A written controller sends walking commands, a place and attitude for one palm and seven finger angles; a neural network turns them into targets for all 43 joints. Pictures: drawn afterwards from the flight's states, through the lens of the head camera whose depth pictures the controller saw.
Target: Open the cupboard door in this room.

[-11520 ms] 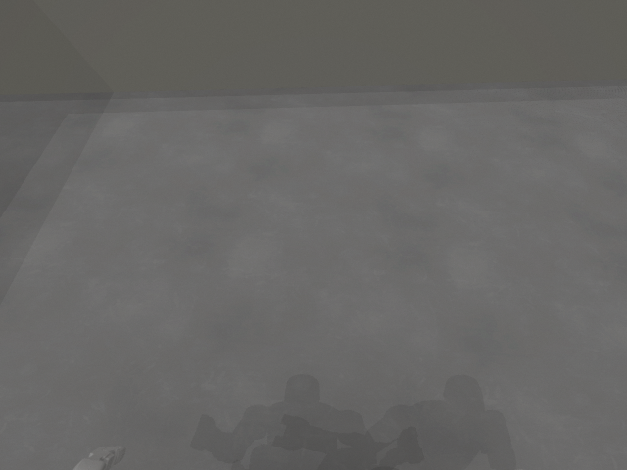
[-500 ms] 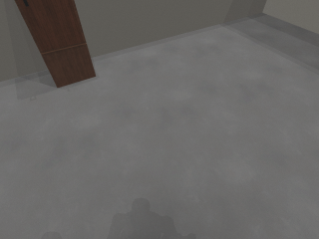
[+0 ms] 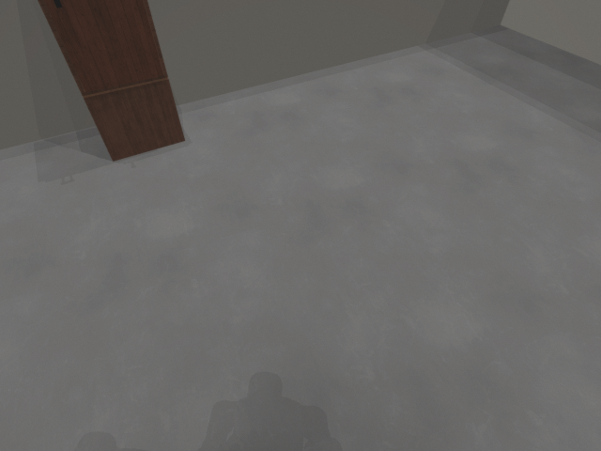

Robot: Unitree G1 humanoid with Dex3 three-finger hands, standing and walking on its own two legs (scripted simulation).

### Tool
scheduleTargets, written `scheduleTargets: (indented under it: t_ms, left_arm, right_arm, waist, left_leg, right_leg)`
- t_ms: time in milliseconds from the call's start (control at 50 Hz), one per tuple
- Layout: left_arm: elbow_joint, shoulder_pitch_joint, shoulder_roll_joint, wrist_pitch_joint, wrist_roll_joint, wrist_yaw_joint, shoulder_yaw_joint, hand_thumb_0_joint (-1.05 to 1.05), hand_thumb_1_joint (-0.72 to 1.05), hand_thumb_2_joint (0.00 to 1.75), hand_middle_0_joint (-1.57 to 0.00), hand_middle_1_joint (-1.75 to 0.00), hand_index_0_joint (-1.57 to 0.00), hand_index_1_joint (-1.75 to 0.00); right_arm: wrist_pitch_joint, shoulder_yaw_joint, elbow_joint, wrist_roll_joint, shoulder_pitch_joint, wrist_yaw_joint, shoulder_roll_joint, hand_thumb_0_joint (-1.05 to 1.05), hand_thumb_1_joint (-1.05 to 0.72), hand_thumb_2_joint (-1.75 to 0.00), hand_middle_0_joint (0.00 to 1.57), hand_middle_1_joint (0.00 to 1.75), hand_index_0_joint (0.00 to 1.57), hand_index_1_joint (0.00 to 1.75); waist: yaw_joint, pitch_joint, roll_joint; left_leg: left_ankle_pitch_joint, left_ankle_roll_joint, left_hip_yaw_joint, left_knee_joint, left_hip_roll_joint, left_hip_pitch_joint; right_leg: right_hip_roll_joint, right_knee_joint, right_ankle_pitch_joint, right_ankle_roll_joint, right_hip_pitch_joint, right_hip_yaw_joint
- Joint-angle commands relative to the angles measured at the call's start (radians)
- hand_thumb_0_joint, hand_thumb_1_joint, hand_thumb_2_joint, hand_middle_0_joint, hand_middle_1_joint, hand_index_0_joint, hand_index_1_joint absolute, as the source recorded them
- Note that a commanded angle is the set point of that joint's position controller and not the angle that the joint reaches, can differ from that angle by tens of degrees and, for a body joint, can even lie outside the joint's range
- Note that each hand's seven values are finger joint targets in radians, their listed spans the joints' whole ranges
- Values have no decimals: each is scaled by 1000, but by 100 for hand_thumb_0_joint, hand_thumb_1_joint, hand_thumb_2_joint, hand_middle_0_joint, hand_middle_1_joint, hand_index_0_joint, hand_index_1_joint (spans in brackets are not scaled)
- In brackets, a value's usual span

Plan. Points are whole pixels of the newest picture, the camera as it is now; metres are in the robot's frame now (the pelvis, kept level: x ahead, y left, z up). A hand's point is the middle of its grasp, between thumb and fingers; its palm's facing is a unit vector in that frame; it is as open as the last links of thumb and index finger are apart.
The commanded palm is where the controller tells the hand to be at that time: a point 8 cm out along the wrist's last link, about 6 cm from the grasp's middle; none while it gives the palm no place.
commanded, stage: stand and wait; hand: left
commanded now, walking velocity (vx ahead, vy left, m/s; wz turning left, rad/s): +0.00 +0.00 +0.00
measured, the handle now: out of the picture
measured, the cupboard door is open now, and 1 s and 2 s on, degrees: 0 0 0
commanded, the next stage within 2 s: turn or walk to find it in 0.10 s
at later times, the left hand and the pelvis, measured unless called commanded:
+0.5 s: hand out of the picture +0.01 +0.19 -0.19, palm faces +0.13 -0.97 -0.21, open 7.4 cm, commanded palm none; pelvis -0.01 +0.00 -0.01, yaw +5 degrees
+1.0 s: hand out of the picture -0.04 +0.14 -0.15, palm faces +0.35 -0.90 -0.28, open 7.4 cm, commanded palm none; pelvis -0.02 -0.05 +0.00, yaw +21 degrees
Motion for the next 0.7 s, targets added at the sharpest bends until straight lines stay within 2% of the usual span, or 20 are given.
scheduleTargets:
  t_ms: [0,20,80,160,220,280,320,360,380,400,420,440,460,500,560,580,620,640,660,680]
  left_arm:
    - [-16,56,94,-12,-2,3,18,0,90,90,-20,-30,-20,-30]
    - [-13,59,89,-12,-3,3,17,0,90,90,-20,-30,-20,-30]
    - [-8,73,85,-13,-3,4,17,0,90,90,-20,-30,-20,-30]
    - [-20,75,99,-6,-2,8,33,0,90,90,-20,-30,-20,-30]
    - [-41,63,114,2,0,9,50,0,90,90,-20,-30,-20,-30]
    - [-74,29,133,8,6,9,64,0,90,90,-20,-30,-20,-30]
    - [-97,-4,142,10,9,7,72,0,90,90,-20,-30,-20,-30]
    - [-119,-31,138,17,9,5,75,0,90,90,-20,-30,-20,-30]
    - [-127,-35,131,19,8,3,76,0,90,90,-20,-30,-20,-30]
    - [-136,-30,116,20,5,2,76,0,90,90,-20,-30,-20,-30]
    - [-144,-19,96,20,4,1,74,0,90,90,-20,-30,-20,-30]
    - [-155,-27,90,19,7,1,70,0,90,90,-20,-30,-20,-30]
    - [-170,-45,94,16,7,0,70,0,90,90,-20,-30,-20,-30]
    - [-185,-59,88,8,2,-2,66,0,90,90,-20,-30,-20,-30]
    - [-201,-74,89,2,-7,-6,58,0,90,90,-20,-30,-20,-30]
    - [-204,-66,91,3,-11,-5,59,0,90,90,-20,-30,-20,-30]
    - [-190,7,110,1,-12,-2,61,0,90,90,-20,-30,-20,-30]
    - [-182,45,139,-3,-8,0,66,0,90,90,-20,-30,-20,-30]
    - [-187,53,217,-8,6,7,82,0,90,90,-20,-30,-20,-30]
    - [-212,23,287,-6,14,8,94,0,90,90,-20,-30,-20,-30]
  right_arm:
    - [-10,-12,-28,6,60,-1,-91,0,-90,-90,20,30,20,30]
    - [-10,-12,-25,6,58,-2,-89,0,-90,-90,20,30,20,30]
    - [-14,-10,-20,7,68,-3,-87,0,-90,-90,20,30,20,30]
    - [-5,-18,-40,6,55,-1,-99,0,-90,-90,20,30,20,30]
    - [8,-27,-62,1,43,1,-100,0,-90,-90,20,30,20,30]
    - [18,-40,-84,-2,52,4,-98,0,-90,-90,20,30,20,30]
    - [19,-47,-99,-3,61,7,-103,0,-90,-90,20,30,20,30]
    - [20,-52,-119,-5,57,9,-123,0,-90,-90,20,30,20,30]
    - [17,-53,-130,-8,51,10,-137,0,-90,-90,20,30,20,30]
    - [13,-57,-144,-11,45,9,-164,0,-90,-90,20,30,20,30]
    - [7,-65,-157,-11,39,5,-199,0,-90,-90,20,30,20,30]
    - [2,-70,-161,-9,44,0,-216,0,-90,-90,20,30,20,30]
    - [-2,-74,-165,-8,61,-5,-222,0,-90,-90,20,30,20,30]
    - [-1,-79,-169,-12,42,-10,-233,0,-90,-90,20,30,20,30]
    - [7,-85,-180,-14,41,-9,-248,0,-90,-90,20,30,20,30]
    - [11,-86,-187,-15,36,-6,-247,0,-90,-90,20,30,20,30]
    - [20,-90,-206,-10,-5,1,-247,0,-90,-90,20,30,20,30]
    - [23,-89,-215,-3,-22,6,-229,0,-90,-90,20,30,20,30]
    - [22,-85,-230,6,-24,16,-179,0,-90,-90,20,30,20,30]
    - [21,-80,-266,0,-62,18,-156,0,-90,-90,20,30,20,30]
  waist:
    - [1,58,-47]
    - [1,71,-38]
    - [1,51,-15]
    - [7,51,-9]
    - [8,50,-47]
    - [-3,32,-79]
    - [-13,17,-71]
    - [-17,33,3]
    - [-18,42,65]
    - [-17,48,148]
    - [-15,22,239]
    - [-22,-2,275]
    - [-28,-35,252]
    - [-24,-94,199]
    - [-28,-122,133]
    - [-25,-125,138]
    - [10,-136,129]
    - [29,-133,75]
    - [36,-111,-94]
    - [43,-30,-280]
  left_leg:
    - [41,19,-63,-110,76,-58]
    - [41,18,-58,-110,74,-54]
    - [58,20,-58,-115,79,-43]
    - [78,20,-69,-68,74,-104]
    - [33,17,-51,5,57,-144]
    - [-15,16,-29,99,51,-150]
    - [-17,19,-44,121,58,-141]
    - [-22,36,-115,65,81,-181]
    - [-32,50,-185,1,99,-216]
    - [-54,76,-299,-94,139,-249]
    - [-25,121,-437,-177,197,-228]
    - [53,169,-505,-210,231,-164]
    - [150,203,-532,-191,247,-96]
    - [322,227,-504,-122,238,26]
    - [446,206,-455,-75,197,70]
    - [442,196,-457,-72,182,49]
    - [346,140,-417,-38,126,-36]
    - [210,89,-366,4,78,-142]
    - [1,25,-247,138,-9,-337]
    - [-272,-22,-89,336,-88,-440]
  right_leg:
    - [-83,-140,-53,-10,-13,108]
    - [-83,-146,-60,-13,-26,112]
    - [-79,-142,-37,-12,-8,105]
    - [-92,-105,-38,-13,15,83]
    - [-139,-117,-114,-32,-18,99]
    - [-199,-133,-186,-63,-67,116]
    - [-209,-107,-200,-69,-99,104]
    - [-160,-31,-226,-41,-119,52]
    - [-118,31,-224,-20,-113,27]
    - [-56,126,-199,4,-102,2]
    - [7,252,-164,20,-107,-11]
    - [28,376,-240,19,-163,30]
    - [29,457,-296,15,-218,79]
    - [33,472,-309,21,-280,123]
    - [58,340,-277,32,-234,118]
    - [66,268,-253,33,-183,122]
    - [77,32,-97,35,-13,102]
    - [40,-104,4,32,119,113]
    - [-141,-181,-49,-21,250,284]
    - [-365,-223,-9,-125,168,484]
